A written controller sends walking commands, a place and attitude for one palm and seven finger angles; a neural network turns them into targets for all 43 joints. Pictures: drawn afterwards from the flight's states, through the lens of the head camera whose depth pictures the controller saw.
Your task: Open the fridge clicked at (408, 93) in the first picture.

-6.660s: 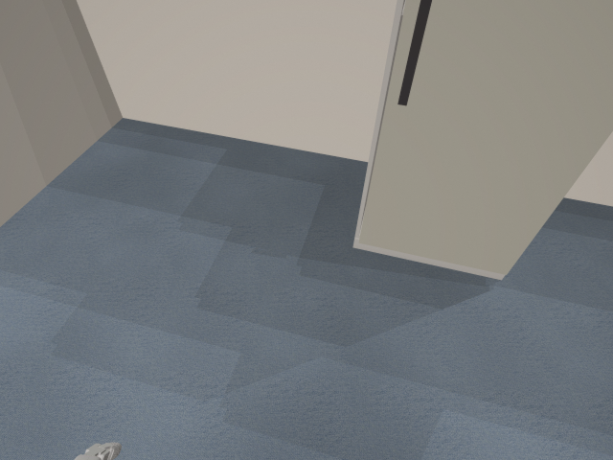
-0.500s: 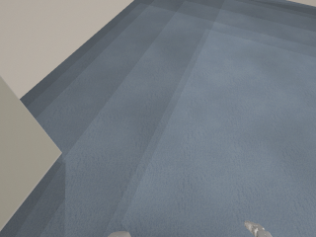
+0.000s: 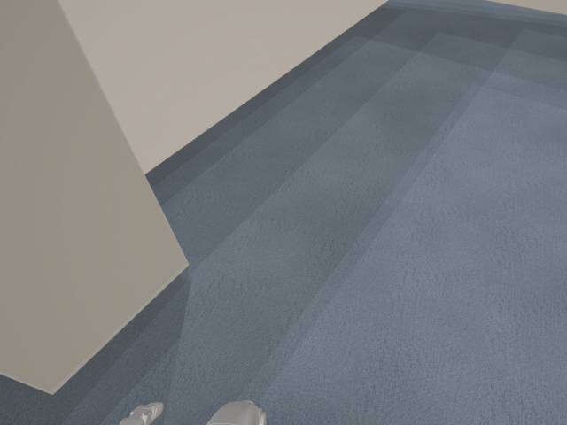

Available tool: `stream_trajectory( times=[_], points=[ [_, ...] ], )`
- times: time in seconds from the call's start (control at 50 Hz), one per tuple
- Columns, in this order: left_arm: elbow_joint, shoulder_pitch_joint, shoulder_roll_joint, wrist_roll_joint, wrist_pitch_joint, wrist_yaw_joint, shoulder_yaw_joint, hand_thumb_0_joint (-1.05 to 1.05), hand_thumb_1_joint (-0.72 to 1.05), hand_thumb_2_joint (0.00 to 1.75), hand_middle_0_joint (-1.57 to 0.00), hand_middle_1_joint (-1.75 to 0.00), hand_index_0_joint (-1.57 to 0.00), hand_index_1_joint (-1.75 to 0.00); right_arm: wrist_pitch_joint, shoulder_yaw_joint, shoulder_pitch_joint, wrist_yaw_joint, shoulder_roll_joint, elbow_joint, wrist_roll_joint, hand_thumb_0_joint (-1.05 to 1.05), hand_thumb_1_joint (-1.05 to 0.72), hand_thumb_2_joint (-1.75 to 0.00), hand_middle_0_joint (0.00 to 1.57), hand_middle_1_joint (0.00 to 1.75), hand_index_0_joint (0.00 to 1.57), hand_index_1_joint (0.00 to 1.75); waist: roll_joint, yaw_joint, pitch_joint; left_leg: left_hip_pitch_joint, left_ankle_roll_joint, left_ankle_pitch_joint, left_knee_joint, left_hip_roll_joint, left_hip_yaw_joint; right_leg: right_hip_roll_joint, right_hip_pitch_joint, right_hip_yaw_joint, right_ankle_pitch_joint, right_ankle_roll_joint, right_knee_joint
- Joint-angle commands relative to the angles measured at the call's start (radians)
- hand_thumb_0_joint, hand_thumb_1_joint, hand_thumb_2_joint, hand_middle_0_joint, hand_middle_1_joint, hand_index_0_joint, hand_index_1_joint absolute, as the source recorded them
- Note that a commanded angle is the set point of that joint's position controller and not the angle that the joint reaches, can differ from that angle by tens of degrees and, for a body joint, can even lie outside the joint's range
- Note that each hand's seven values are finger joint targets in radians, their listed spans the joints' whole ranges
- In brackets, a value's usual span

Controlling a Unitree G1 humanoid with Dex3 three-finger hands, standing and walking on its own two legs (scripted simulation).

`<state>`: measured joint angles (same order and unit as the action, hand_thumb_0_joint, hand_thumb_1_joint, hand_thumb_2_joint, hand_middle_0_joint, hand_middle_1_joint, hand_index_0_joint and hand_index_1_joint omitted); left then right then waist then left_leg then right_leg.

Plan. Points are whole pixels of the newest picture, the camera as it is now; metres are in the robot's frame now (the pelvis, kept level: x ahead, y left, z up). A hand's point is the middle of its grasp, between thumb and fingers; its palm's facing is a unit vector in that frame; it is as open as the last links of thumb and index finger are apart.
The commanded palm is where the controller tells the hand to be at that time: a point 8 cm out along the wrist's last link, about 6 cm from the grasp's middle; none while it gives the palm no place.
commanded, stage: turn to face it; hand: left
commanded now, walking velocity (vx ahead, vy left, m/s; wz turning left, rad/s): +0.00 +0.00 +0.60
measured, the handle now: out of the picture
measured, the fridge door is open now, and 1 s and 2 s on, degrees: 0 0 0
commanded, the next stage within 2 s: take the last steps up to it in 1.52 s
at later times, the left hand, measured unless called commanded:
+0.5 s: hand out of the picture +0.02 +0.27 -0.16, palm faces +0.32 -0.91 -0.25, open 7.4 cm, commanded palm none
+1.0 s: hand out of the picture -0.10 +0.19 -0.15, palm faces +0.60 -0.76 -0.27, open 7.4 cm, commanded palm none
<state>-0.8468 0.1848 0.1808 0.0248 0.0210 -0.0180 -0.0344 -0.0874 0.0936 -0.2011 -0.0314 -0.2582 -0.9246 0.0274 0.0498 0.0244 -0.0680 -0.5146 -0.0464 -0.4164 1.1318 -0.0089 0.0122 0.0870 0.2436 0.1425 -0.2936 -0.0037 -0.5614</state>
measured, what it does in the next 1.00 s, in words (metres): steps on the spot, turning left: left foot, then right foot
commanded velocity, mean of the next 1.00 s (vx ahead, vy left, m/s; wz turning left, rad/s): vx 0.00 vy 0.00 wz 0.59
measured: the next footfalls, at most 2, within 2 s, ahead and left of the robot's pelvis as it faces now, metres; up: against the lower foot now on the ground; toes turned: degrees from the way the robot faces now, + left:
left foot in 0.22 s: +0.03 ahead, +0.15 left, +0.00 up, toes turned +14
right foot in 0.66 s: +0.07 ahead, -0.09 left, +0.00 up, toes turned +22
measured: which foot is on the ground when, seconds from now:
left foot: up 0.00-0.20, down 0.22-0.66, up 0.68-1.00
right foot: down 0.00-0.22, up 0.24-0.64, down 0.66-1.00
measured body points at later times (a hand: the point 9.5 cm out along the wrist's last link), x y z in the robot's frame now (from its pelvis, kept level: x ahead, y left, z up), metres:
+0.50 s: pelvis -0.01 +0.04 +0.01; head +0.02 +0.06 +0.45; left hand +0.00 +0.32 -0.14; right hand +0.13 -0.19 -0.13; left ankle -0.01 +0.14 -0.73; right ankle +0.02 -0.12 -0.67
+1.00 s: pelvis -0.03 -0.01 +0.00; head +0.00 +0.00 +0.45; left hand -0.13 +0.23 -0.13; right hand +0.18 -0.19 -0.14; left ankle -0.13 +0.11 -0.68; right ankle +0.03 -0.10 -0.73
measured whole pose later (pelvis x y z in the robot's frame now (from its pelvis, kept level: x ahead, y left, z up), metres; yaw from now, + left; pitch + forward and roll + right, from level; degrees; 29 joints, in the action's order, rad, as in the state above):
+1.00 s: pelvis -0.03 -0.01 +0.00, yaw +37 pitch -1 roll +2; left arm -0.89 0.24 0.21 0.03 0.02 -0.01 -0.04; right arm -0.10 0.08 -0.18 -0.03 -0.26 -0.94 0.02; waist 0.00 0.00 -0.09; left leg -0.39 -0.07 -0.45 0.90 0.04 -0.03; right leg 0.14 0.22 0.22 -0.29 -0.01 -0.53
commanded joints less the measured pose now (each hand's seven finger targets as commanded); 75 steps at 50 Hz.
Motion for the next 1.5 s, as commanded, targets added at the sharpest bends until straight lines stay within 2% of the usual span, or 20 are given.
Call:
stream_trajectory(
  times=[0.0, 0.08, 0.16, 0.2, 0.24, 0.32, 0.52, 0.6, 0.62, 0.64, 0.66, 0.76, 0.94, 1.02, 1.04, 1.08, 1.1, 1.2, 1.4, 1.48],
  points=[
    [0.057, 0.009, 0.218, 0.007, -0.027, -0.020, -0.058, 0.00, 0.90, 0.90, -0.20, -0.30, -0.20, -0.30, 0.028, 0.009, 0.062, -0.008, -0.053, 0.095, -0.008, 0.00, -0.90, -0.90, 0.20, 0.30, 0.20, 0.30, -0.233, -0.033, 0.049, -0.009, -0.026, -0.023, -0.100, 0.043, -0.050, 0.260, -0.075, -0.113, 0.245, 0.115, 0.227],
    [0.026, 0.061, 0.259, 0.008, -0.018, -0.016, -0.072, 0.00, 0.90, 0.90, -0.20, -0.30, -0.20, -0.30, 0.039, -0.004, 0.096, -0.007, -0.040, 0.106, -0.015, 0.00, -0.90, -0.90, 0.20, 0.30, 0.20, 0.30, -0.262, -0.069, 0.073, 0.071, -0.016, -0.049, -0.309, 0.040, -0.108, 0.295, -0.118, -0.082, 0.352, 0.123, 0.171],
    [0.019, 0.052, 0.246, -0.008, -0.003, -0.007, -0.078, 0.00, 0.90, 0.90, -0.20, -0.30, -0.20, -0.30, 0.063, 0.006, -0.040, -0.001, -0.088, 0.078, -0.012, 0.00, -0.90, -0.90, 0.20, 0.30, 0.20, 0.30, -0.151, 0.001, 0.159, 0.337, 0.011, 0.228, -0.693, 0.040, -0.103, 0.255, -0.044, 0.028, 0.326, 0.016, -0.086],
    [0.094, -0.001, 0.136, -0.013, 0.005, 0.004, -0.050, 0.00, 0.90, 0.90, -0.20, -0.30, -0.20, -0.30, 0.071, 0.046, -0.152, 0.012, -0.275, 0.064, -0.007, 0.00, -0.90, -0.90, 0.20, 0.30, 0.20, 0.30, 0.299, 0.063, 0.169, 0.516, 0.230, 0.752, -0.785, 0.428, 0.398, 0.052, 0.370, 0.011, -0.400, -0.098, -0.472],
    [0.089, -0.096, 0.140, -0.009, 0.011, -0.004, -0.055, 0.00, 0.90, 0.90, -0.20, -0.30, -0.20, -0.30, 0.075, 0.038, -0.155, 0.035, -0.232, 0.040, -0.004, 0.00, -0.90, -0.90, 0.20, 0.30, 0.20, 0.30, 0.214, 0.072, 0.154, 0.436, 0.248, 0.577, -0.779, 0.373, 0.380, 0.052, 0.400, -0.124, -0.296, -0.080, -0.629],
    [0.024, -0.020, 0.147, -0.010, 0.007, 0.011, -0.061, 0.00, 0.90, 0.90, -0.20, -0.30, -0.20, -0.30, 0.083, 0.010, 0.002, 0.040, -0.164, 0.085, -0.004, 0.00, -0.90, -0.90, 0.20, 0.30, 0.20, 0.30, 0.103, -0.004, 0.121, 0.354, 0.192, 0.552, -0.780, 0.237, 0.209, 0.035, 0.300, -0.123, -0.118, -0.088, -0.570],
    [0.059, -0.072, 0.137, -0.018, 0.003, -0.003, -0.050, 0.00, 0.90, 0.90, -0.20, -0.30, -0.20, -0.30, 0.062, 0.028, -0.035, 0.035, -0.176, 0.077, 0.001, 0.00, -0.90, -0.90, 0.20, 0.30, 0.20, 0.30, 0.118, 0.023, 0.125, 0.356, 0.221, 0.533, -0.762, 0.214, 0.373, -0.046, 0.182, -0.138, -0.164, -0.080, -0.264],
    [0.042, 0.044, 0.146, -0.024, -0.010, -0.011, -0.054, 0.00, 0.90, 0.90, -0.20, -0.30, -0.20, -0.30, 0.053, 0.034, 0.023, 0.030, -0.167, 0.103, -0.005, 0.00, -0.90, -0.90, 0.20, 0.30, 0.20, 0.30, 0.106, -0.034, 0.154, 0.232, 0.171, 0.484, -0.689, 0.149, 0.386, -0.075, -0.055, -0.120, -0.006, -0.061, 0.049],
    [0.039, 0.077, 0.182, -0.019, -0.019, -0.015, -0.060, 0.00, 0.90, 0.90, -0.20, -0.30, -0.20, -0.30, 0.054, 0.031, 0.028, 0.026, -0.141, 0.108, -0.013, 0.00, -0.90, -0.90, 0.20, 0.30, 0.20, 0.30, 0.030, -0.054, 0.161, 0.132, 0.124, 0.395, -0.616, 0.103, 0.356, -0.022, -0.185, -0.165, 0.062, -0.048, 0.200],
    [0.042, 0.098, 0.267, -0.002, -0.029, -0.023, -0.079, 0.00, 0.90, 0.90, -0.20, -0.30, -0.20, -0.30, 0.056, 0.022, 0.010, 0.020, -0.070, 0.126, -0.022, 0.00, -0.90, -0.90, 0.20, 0.30, 0.20, 0.30, -0.230, -0.062, 0.159, -0.079, 0.041, 0.086, -0.414, -0.027, 0.183, 0.234, -0.313, -0.415, 0.031, 0.034, 0.311],
    [0.062, 0.064, 0.307, 0.000, -0.021, -0.021, -0.075, 0.00, 0.90, 0.90, -0.20, -0.30, -0.20, -0.30, 0.054, 0.025, 0.019, 0.021, -0.077, 0.143, -0.010, 0.00, -0.90, -0.90, 0.20, 0.30, 0.20, 0.30, -0.298, -0.055, 0.116, -0.111, 0.005, -0.156, -0.192, -0.077, 0.078, 0.412, -0.178, -0.522, 0.070, 0.138, 0.329],
    [0.081, -0.065, 0.183, -0.004, -0.031, -0.019, -0.048, 0.00, 0.90, 0.90, -0.20, -0.30, -0.20, -0.30, 0.021, 0.024, -0.013, -0.003, -0.078, 0.073, 0.000, 0.00, -0.90, -0.90, 0.20, 0.30, 0.20, 0.30, -0.205, 0.013, -0.001, -0.057, -0.015, 0.048, 0.107, 0.020, 0.035, 0.221, 0.008, -0.200, 0.139, 0.101, 0.274],
    [0.009, 0.098, 0.258, 0.008, -0.021, -0.015, -0.068, 0.00, 0.90, 0.90, -0.20, -0.30, -0.20, -0.30, 0.032, -0.007, 0.119, -0.003, -0.049, 0.100, -0.014, 0.00, -0.90, -0.90, 0.20, 0.30, 0.20, 0.30, -0.262, -0.075, 0.073, 0.053, -0.025, -0.061, -0.288, 0.035, -0.082, 0.287, -0.161, -0.103, 0.395, 0.136, 0.183],
    [-0.011, 0.092, 0.266, 0.002, -0.010, -0.009, -0.074, 0.00, 0.90, 0.90, -0.20, -0.30, -0.20, -0.30, 0.051, -0.013, 0.042, 0.006, -0.059, 0.084, -0.018, 0.00, -0.90, -0.90, 0.20, 0.30, 0.20, 0.30, -0.254, -0.041, 0.131, 0.233, 0.000, 0.069, -0.564, 0.013, -0.125, 0.276, -0.142, -0.029, 0.460, 0.077, 0.048],
    [-0.009, 0.085, 0.257, -0.007, -0.005, -0.007, -0.075, 0.00, 0.90, 0.90, -0.20, -0.30, -0.20, -0.30, 0.060, -0.007, -0.005, 0.006, -0.087, 0.071, -0.015, 0.00, -0.90, -0.90, 0.20, 0.30, 0.20, 0.30, -0.189, -0.008, 0.151, 0.362, 0.015, 0.206, -0.705, 0.028, -0.108, 0.257, -0.058, 0.009, 0.393, 0.029, -0.046],
    [0.055, 0.054, 0.142, -0.012, 0.002, 0.004, -0.046, 0.00, 0.90, 0.90, -0.20, -0.30, -0.20, -0.30, 0.070, 0.035, -0.103, 0.016, -0.274, 0.059, -0.008, 0.00, -0.90, -0.90, 0.20, 0.30, 0.20, 0.30, 0.282, 0.046, 0.175, 0.583, 0.212, 0.796, -0.779, 0.423, 0.366, 0.060, 0.363, 0.026, -0.374, -0.092, -0.426],
    [0.058, -0.013, 0.163, -0.004, 0.015, -0.007, -0.042, 0.00, 0.90, 0.90, -0.20, -0.30, -0.20, -0.30, 0.070, 0.032, -0.148, 0.026, -0.258, 0.028, -0.008, 0.00, -0.90, -0.90, 0.20, 0.30, 0.20, 0.30, 0.209, 0.075, 0.187, 0.520, 0.253, 0.739, -0.771, 0.422, 0.341, 0.059, 0.347, -0.076, -0.366, -0.078, -0.529],
    [-0.021, 0.036, 0.157, -0.011, 0.013, 0.007, -0.048, 0.00, 0.90, 0.90, -0.20, -0.30, -0.20, -0.30, 0.079, -0.006, 0.037, 0.044, -0.153, 0.070, -0.007, 0.00, -0.90, -0.90, 0.20, 0.30, 0.20, 0.30, 0.119, -0.015, 0.089, 0.390, 0.196, 0.671, -0.780, 0.244, 0.150, 0.036, 0.290, -0.107, -0.125, -0.084, -0.566],
    [-0.007, 0.005, 0.110, -0.015, 0.008, -0.003, -0.034, 0.00, 0.90, 0.90, -0.20, -0.30, -0.20, -0.30, 0.066, -0.001, -0.004, 0.043, -0.138, 0.050, 0.000, 0.00, -0.90, -0.90, 0.20, 0.30, 0.20, 0.30, 0.113, 0.004, 0.091, 0.367, 0.225, 0.545, -0.790, 0.239, 0.263, -0.029, 0.150, -0.102, -0.155, -0.068, -0.245],
    [-0.040, 0.102, 0.112, -0.018, -0.014, -0.012, -0.035, 0.00, 0.90, 0.90, -0.20, -0.30, -0.20, -0.30, 0.065, -0.001, 0.016, 0.040, -0.112, 0.046, -0.008, 0.00, -0.90, -0.90, 0.20, 0.30, 0.20, 0.30, 0.069, -0.048, 0.113, 0.245, 0.171, 0.494, -0.699, 0.184, 0.257, -0.047, -0.092, -0.086, 0.059, -0.055, 0.097]
  ],
)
